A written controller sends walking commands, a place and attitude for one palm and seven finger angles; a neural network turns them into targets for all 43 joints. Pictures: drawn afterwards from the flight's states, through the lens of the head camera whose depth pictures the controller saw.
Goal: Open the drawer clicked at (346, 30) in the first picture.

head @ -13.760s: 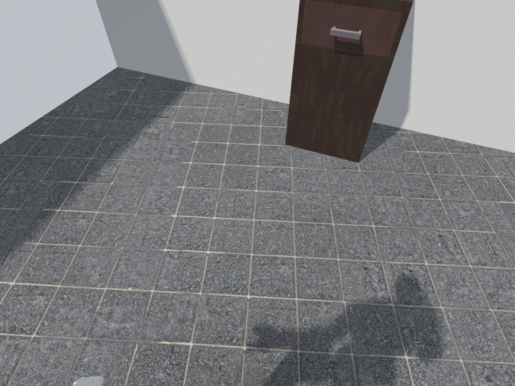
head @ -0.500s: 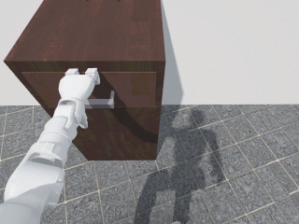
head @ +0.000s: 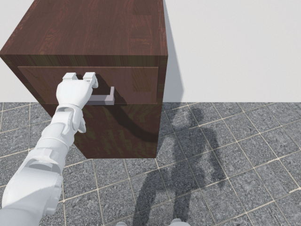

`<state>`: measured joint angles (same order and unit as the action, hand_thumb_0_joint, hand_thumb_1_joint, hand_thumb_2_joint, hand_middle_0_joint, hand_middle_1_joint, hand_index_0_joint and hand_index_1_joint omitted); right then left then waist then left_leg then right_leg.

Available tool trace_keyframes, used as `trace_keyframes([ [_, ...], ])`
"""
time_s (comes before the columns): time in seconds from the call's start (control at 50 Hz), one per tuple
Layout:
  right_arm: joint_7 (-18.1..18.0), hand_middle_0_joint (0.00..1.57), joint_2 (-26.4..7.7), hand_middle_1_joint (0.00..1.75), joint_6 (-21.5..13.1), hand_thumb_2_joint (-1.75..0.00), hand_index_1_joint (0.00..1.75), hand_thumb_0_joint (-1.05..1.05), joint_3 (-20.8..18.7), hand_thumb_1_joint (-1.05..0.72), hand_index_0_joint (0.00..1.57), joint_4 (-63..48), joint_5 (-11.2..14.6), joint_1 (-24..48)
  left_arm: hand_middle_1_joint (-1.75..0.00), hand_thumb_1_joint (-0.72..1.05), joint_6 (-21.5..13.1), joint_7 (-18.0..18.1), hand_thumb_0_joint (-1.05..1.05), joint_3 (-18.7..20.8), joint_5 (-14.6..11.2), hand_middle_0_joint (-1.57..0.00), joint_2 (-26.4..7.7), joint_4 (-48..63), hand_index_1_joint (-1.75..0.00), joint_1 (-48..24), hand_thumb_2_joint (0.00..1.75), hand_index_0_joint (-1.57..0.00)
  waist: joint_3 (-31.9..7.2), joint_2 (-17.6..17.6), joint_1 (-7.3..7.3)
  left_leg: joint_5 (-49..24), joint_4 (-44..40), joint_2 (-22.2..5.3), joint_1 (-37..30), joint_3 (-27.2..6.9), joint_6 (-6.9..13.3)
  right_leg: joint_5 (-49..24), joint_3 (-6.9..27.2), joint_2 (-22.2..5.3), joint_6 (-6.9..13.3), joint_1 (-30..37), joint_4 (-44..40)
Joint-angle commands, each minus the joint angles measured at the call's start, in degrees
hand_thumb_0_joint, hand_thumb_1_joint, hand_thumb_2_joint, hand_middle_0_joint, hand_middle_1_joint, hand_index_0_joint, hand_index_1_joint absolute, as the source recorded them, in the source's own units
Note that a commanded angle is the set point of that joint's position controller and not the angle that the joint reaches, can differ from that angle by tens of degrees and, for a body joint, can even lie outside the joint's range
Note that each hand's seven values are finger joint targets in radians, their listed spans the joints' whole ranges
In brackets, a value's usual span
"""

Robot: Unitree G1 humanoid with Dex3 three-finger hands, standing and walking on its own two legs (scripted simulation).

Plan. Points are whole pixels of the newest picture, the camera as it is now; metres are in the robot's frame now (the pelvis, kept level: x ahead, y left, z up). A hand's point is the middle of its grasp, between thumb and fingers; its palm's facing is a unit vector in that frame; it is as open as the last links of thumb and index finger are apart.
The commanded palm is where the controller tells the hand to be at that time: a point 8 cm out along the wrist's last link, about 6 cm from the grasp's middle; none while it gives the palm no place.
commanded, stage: lower the fingers behind the handle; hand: left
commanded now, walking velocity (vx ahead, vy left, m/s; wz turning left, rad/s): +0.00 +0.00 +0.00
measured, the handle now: (94, 94) +0.52 +0.17 -0.01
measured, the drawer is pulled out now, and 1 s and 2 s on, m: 0.00 0.00 0.00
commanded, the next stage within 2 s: lift the fingers back up to retry in 1.18 s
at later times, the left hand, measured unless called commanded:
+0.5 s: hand (84, 106) +0.46 +0.19 +0.00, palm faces +0.00 -0.01 -1.00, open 13.9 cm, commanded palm +0.45 +0.19 +0.04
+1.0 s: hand (85, 106) +0.47 +0.19 +0.00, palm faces +0.00 +0.03 -1.00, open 13.9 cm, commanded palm +0.45 +0.19 +0.02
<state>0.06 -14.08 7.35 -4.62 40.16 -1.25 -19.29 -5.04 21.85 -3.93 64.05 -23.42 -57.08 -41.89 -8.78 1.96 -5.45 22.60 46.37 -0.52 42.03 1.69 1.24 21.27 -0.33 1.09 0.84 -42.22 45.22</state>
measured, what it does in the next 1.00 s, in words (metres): stands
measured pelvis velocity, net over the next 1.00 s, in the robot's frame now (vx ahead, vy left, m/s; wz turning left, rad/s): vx -0.04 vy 0.00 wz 0.01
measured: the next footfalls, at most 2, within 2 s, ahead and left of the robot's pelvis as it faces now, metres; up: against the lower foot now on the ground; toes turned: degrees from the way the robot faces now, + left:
none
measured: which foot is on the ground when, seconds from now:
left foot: down 0.00-1.00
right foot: down 0.00-1.00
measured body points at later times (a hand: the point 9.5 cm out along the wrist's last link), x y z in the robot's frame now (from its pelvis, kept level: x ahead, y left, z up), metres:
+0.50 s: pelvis -0.01 +0.00 -0.01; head +0.08 +0.00 +0.43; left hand +0.46 +0.19 +0.05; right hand +0.01 -0.27 -0.14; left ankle -0.01 +0.11 -0.70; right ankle +0.00 -0.11 -0.70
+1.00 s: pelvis -0.04 +0.00 -0.03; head +0.07 +0.00 +0.40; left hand +0.46 +0.19 +0.05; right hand -0.02 -0.27 -0.16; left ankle -0.01 +0.11 -0.70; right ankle +0.00 -0.11 -0.70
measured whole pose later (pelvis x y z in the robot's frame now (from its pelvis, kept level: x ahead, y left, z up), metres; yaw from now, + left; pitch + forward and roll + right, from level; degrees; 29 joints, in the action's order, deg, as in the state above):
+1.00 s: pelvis -0.04 +0.00 -0.03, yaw +1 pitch +23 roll -1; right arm -1.4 -14.4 5.3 -2.2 38.9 -0.5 -20.1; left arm -0.3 22.4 -7.6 63.7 -25.7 -64.3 -52.5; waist -9.7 2.3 -7.8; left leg 24.0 57.8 -0.5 56.5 0.6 1.3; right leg 22.8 -1.5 0.9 1.0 -56.2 56.3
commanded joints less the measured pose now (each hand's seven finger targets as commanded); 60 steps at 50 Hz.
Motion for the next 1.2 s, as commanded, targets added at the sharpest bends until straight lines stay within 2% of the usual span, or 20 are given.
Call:
trace_keyframes([
  [0.0, -0.4, 0.2, -8.68, 0.3, -0.75, -0.9, 0.3, 0.0, -2.8, -0.9, 0.2, -3.82, -0.06, -5.63, -1.2, -0.5, 2.23, 3.34, 0.0, 2.29, -0.27, -0.3, -10.82, 10.08, -1.2, -26.44, 0.3, -0.3, -22.95, 1.28, -0.94, -23.96, -2.75, 1.54, -15.29, -0.2, 1.12, -20.88, -0.64, 2.11, 1.63, 10.17, -4.12],
  [0.04, -0.73, 0.2, -8.9, 0.3, -0.68, -0.9, 0.3, 0.0, -2.8, -0.9, 0.2, -3.85, 0.0, -5.9, -1.2, -0.5, 2.26, 2.54, 0.0, 3.64, -0.59, -0.3, -12.63, 9.49, -1.2, -25.53, 0.3, -0.3, -24.43, 0.25, -0.81, -23.94, -2.52, 1.64, -15.11, -0.13, 1.3, -21.9, -0.14, 2.0, 1.42, 11.65, -4.21],
  [0.08, -1.03, 0.2, -8.72, 0.3, -0.7, -0.9, 0.3, 0.0, -2.65, -0.9, 0.2, -3.79, 0.18, -5.68, -1.2, -0.5, 2.11, 1.66, 0.0, 1.74, -0.68, -0.3, -10.82, 8.34, -1.2, -25.81, 0.3, -0.3, -21.48, -0.58, -1.69, -21.54, -2.72, 1.59, -14.12, -0.19, 1.37, -19.91, -0.26, 1.97, 1.34, 10.07, -4.7],
  [0.22, -1.42, 0.2, -8.73, 0.3, -1.23, -0.9, 0.3, 0.0, -2.25, -0.9, 0.2, -3.77, -0.27, -5.87, -1.2, -0.5, -0.91, 2.15, 0.0, 5.27, -0.2, -0.3, -14.44, 7.42, -1.2, -24.15, 0.3, -0.3, -22.39, 0.13, -0.65, -20.42, -1.06, 1.66, -11.03, -0.49, 1.36, -18.64, -0.14, 1.78, 1.58, 8.73, -2.64],
  [0.28, -1.06, 0.2, -8.5, 0.3, -1.42, -0.9, 0.3, 0.0, -2.53, -0.9, 0.2, -3.82, -0.49, -5.89, -1.2, -0.5, -0.9, 3.48, 0.0, 3.84, 0.58, -0.3, -12.22, 7.69, -1.2, -23.98, 0.3, -0.3, -22.96, 1.83, -0.67, -20.91, 0.21, 1.53, -11.12, -0.47, 1.13, -18.22, -0.43, 1.98, 1.67, 6.19, -1.51],
  [0.36, -0.91, 0.2, -8.91, 0.3, -1.23, -0.9, 0.3, 0.0, -2.3, -0.9, 0.2, -3.27, -0.32, -6.11, -1.2, -0.5, 1.52, 4.78, 0.0, 3.38, 0.56, -0.3, -12.06, 3.13, -1.2, -24.0, 0.3, -0.3, -20.25, -0.85, -1.86, -17.37, 0.59, 1.54, -7.92, -0.54, 1.25, -15.51, -0.64, 2.03, 1.47, 4.36, -1.53],
  [0.4, -0.88, 0.2, -9.04, 0.3, -1.19, -0.9, 0.3, 0.0, -2.21, -0.9, 0.2, -3.49, -0.21, -6.3, -1.2, -0.5, 2.73, 5.05, 0.0, 2.91, 0.46, -0.3, -11.98, 3.26, -1.2, -25.2, 0.3, -0.3, -21.95, -0.14, -1.77, -16.83, 0.62, 1.78, -7.86, -0.41, 1.32, -15.1, -0.47, 1.96, 1.45, 4.92, -1.49],
  [0.44, -0.9, 0.2, -9.22, 0.3, -0.98, -0.9, 0.3, 0.0, -2.06, -0.9, 0.2, -3.34, -0.08, -6.51, -1.2, -0.5, 3.99, 4.75, 0.0, 2.58, 0.55, -0.3, -11.88, 1.41, -1.2, -25.42, 0.3, -0.3, -21.37, 0.05, -2.01, -16.75, 0.54, 1.63, -8.22, -0.77, 1.19, -14.24, -0.86, 1.99, 1.54, 3.64, -1.19],
  [0.46, -0.94, 0.2, -9.07, 0.3, -1.02, -0.9, 0.3, 0.0, -1.97, -0.9, 0.2, -3.41, 0.01, -6.45, -1.2, -0.5, 4.66, 4.39, 0.0, 0.46, 0.08, -0.3, -9.45, 0.61, -1.2, -26.25, 0.3, -0.3, -20.07, -0.29, -2.93, -15.6, 0.45, 1.57, -7.77, -0.62, 1.3, -13.45, -0.91, 1.98, 1.41, 3.02, -1.68],
  [0.5, -1.25, 0.2, -9.39, 0.3, -1.03, -0.9, 0.3, 0.0, -1.61, -0.9, 0.2, -3.22, 0.09, -6.92, -1.2, -0.5, 5.39, 3.6, 0.0, 1.41, -0.09, -0.3, -11.59, -0.6, -1.2, -27.42, 0.3, -0.3, -19.85, -1.02, -3.05, -14.04, 0.58, 1.65, -6.28, -0.64, 1.49, -12.5, -0.63, 1.79, 1.3, 3.31, -1.63],
  [0.52, -1.36, 0.2, -9.38, 0.3, -1.05, -0.9, 0.3, 0.0, -1.54, -0.9, 0.2, -3.36, 0.06, -6.84, -1.2, -0.5, 5.62, 2.89, 0.0, 1.12, -0.66, -0.3, -10.83, -2.04, -1.2, -26.61, 0.3, -0.3, -19.7, -2.16, -3.28, -13.77, 0.8, 1.75, -5.71, -0.54, 1.63, -12.6, -0.58, 1.78, 1.26, 3.54, -1.69],
  [0.54, -1.56, 0.2, -9.55, 0.3, -1.02, -0.9, 0.3, 0.0, -1.28, -0.9, 0.2, -3.56, 0.25, -7.11, -1.2, -0.5, 5.69, 2.18, 0.0, 1.67, -0.46, -0.3, -12.15, -2.82, -1.2, -25.81, 0.3, -0.3, -19.38, -2.43, -2.98, -13.16, 0.78, 1.76, -4.73, -0.59, 1.63, -12.28, -0.53, 1.67, 1.18, 3.6, -1.37],
  [0.58, -1.79, 0.2, -9.25, 0.3, -1.25, -0.9, 0.3, 0.0, -1.36, -0.9, 0.2, -3.76, 0.24, -7.11, -1.2, -0.5, 5.22, 1.02, 0.0, -0.75, -0.45, -0.3, -9.28, -2.48, -1.2, -26.04, 0.3, -0.3, -19.06, -1.77, -3.57, -12.56, 1.31, 1.61, -4.86, -0.52, 1.66, -11.53, -0.61, 1.66, 1.2, 1.97, -1.21],
  [0.64, -1.96, 0.2, -9.31, 0.3, -1.41, -0.9, 0.3, 0.0, -1.11, -0.9, 0.2, -4.28, 0.25, -7.37, -1.2, -0.5, 4.1, -0.51, 0.0, 0.27, -0.93, -0.3, -9.76, -3.63, -1.2, -22.01, 0.3, -0.3, -18.95, -2.9, -2.6, -12.17, 2.11, 1.64, -3.21, -0.41, 1.73, -11.75, -0.44, 1.61, 1.24, 2.19, -0.42],
  [0.68, -2.14, 0.2, -9.21, 0.3, -1.72, -0.9, 0.3, 0.0, -1.03, -0.9, 0.2, -4.34, 0.37, -7.5, -1.2, -0.5, 3.5, -1.22, 0.0, -1.2, -0.91, -0.3, -8.56, -3.6, -1.2, -22.98, 0.3, -0.3, -17.02, -3.63, -3.57, -9.87, 2.69, 1.55, -1.05, -0.26, 1.89, -10.06, -0.21, 1.45, 1.02, 0.72, -0.45],
  [0.72, -2.3, 0.2, -9.39, 0.3, -1.89, -0.9, 0.3, 0.0, -0.84, -0.9, 0.2, -4.27, 0.42, -7.72, -1.2, -0.5, 3.07, -1.45, 0.0, 0.54, -0.94, -0.3, -10.91, -4.35, -1.2, -22.42, 0.3, -0.3, -16.39, -4.57, -3.3, -8.61, 3.17, 1.62, 0.94, -0.32, 2.01, -8.98, -0.05, 1.38, 1.06, 0.55, -0.04],
  [0.78, -2.32, 0.2, -9.3, 0.3, -2.26, -0.9, 0.3, 0.0, -0.86, -0.9, 0.2, -4.45, 0.53, -8.04, -1.2, -0.5, 2.72, -1.22, 0.0, -0.7, -0.41, -0.3, -10.11, -3.63, -1.2, -23.72, 0.3, -0.3, -16.11, -2.69, -3.69, -6.79, 4.03, 1.52, 1.52, -0.58, 1.9, -6.04, -0.34, 1.38, 1.16, -2.8, 0.79],
  [0.92, -2.33, 0.2, -9.69, 0.3, -2.78, -0.9, 0.3, 0.0, -0.6, -0.9, 0.2, -4.38, 0.66, -9.12, -1.2, -0.5, 4.93, -0.54, 0.0, -0.71, -1.32, -0.3, -11.23, -3.95, -1.2, -29.07, 0.3, -0.3, -18.25, -2.54, -5.01, -4.66, 4.6, 1.57, 1.98, -1.44, 2.1, -3.41, -0.59, 1.47, 1.05, -4.28, 1.5],
  [1.02, -2.35, 0.2, -9.45, 0.3, -3.14, -0.9, 0.3, 0.0, -0.51, -0.9, 0.2, -4.29, 0.63, -9.27, -1.2, -0.5, 5.83, -1.54, 0.0, -2.95, -1.66, -0.3, -8.6, -4.35, -1.2, -30.82, 0.3, -0.3, -18.84, -0.89, -5.71, -4.18, 4.68, 1.47, 1.05, -1.62, 2.05, -2.95, -0.84, 1.51, 1.03, -5.59, 1.66],
  [1.18, -2.84, 0.2, -9.63, 0.3, -3.58, -0.9, 0.3, 0.0, -0.24, -0.9, 0.2, -4.48, 0.71, -9.32, -1.2, -0.5, 4.51, -3.8, 0.0, -2.82, -2.01, -0.3, -8.99, -4.51, -1.2, -29.09, 0.3, -0.3, -17.69, -2.58, -5.49, -2.23, 4.73, 1.3, 2.58, -1.66, 2.19, -1.56, -0.74, 1.4, 0.85, -5.89, 1.7],
])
